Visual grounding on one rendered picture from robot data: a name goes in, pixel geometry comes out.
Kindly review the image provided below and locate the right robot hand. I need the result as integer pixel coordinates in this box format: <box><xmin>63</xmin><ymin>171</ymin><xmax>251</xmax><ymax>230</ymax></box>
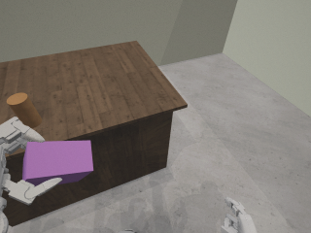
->
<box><xmin>221</xmin><ymin>197</ymin><xmax>258</xmax><ymax>233</ymax></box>

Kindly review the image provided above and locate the left robot hand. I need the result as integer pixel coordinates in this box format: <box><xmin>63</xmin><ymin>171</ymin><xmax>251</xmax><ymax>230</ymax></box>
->
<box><xmin>0</xmin><ymin>116</ymin><xmax>62</xmax><ymax>206</ymax></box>

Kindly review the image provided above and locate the sponge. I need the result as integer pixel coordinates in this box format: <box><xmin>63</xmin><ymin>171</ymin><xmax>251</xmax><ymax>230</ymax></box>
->
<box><xmin>22</xmin><ymin>140</ymin><xmax>94</xmax><ymax>186</ymax></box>

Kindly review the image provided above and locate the table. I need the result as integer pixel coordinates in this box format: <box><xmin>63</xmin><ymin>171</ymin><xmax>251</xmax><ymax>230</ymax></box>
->
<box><xmin>0</xmin><ymin>41</ymin><xmax>188</xmax><ymax>227</ymax></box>

